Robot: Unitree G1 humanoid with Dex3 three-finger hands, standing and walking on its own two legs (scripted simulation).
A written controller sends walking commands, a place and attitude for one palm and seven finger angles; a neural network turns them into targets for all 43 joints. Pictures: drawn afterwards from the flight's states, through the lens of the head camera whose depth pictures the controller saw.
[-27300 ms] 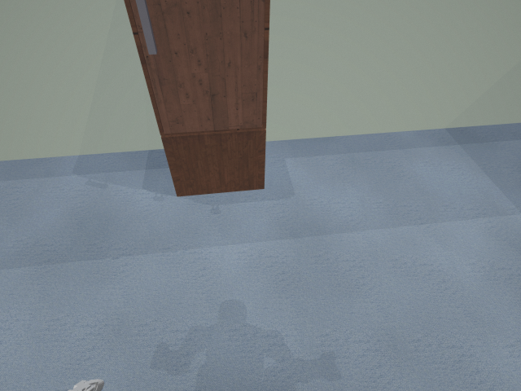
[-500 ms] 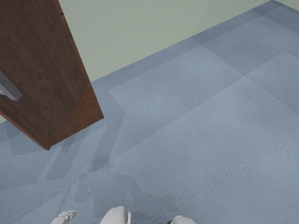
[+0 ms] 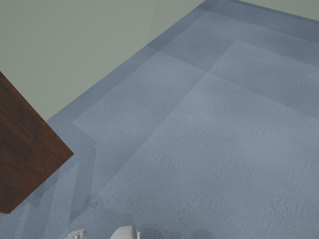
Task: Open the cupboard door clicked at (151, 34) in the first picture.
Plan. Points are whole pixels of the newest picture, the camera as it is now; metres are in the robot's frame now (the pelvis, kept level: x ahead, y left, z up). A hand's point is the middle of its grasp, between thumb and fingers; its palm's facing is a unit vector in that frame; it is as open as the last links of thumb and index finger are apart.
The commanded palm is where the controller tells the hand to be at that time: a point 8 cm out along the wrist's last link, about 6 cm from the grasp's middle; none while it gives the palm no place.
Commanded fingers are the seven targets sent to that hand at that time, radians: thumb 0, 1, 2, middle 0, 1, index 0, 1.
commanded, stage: walk to a spot facing it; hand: left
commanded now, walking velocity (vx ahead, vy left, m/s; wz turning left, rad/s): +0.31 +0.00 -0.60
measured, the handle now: out of the picture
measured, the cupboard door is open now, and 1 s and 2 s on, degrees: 41 41 41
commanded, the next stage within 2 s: turn to face it in 1.24 s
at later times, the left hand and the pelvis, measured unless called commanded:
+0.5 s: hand (122, 175) +0.31 +0.15 -0.15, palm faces -0.32 -0.93 -0.18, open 7.4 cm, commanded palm none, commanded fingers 0.00 0.90 0.90 -0.20 -0.30 -0.20 -0.30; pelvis +0.15 -0.01 +0.01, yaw -19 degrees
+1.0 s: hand (154, 140) +0.47 +0.05 -0.18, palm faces -0.39 -0.90 -0.18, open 7.3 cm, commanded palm none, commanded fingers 0.00 0.90 0.90 -0.20 -0.30 -0.20 -0.30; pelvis +0.38 -0.12 -0.01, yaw -27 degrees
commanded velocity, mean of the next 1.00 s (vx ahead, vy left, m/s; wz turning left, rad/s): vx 0.36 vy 0.00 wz -0.34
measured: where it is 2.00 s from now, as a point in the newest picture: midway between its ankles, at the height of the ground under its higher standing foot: (220, 155)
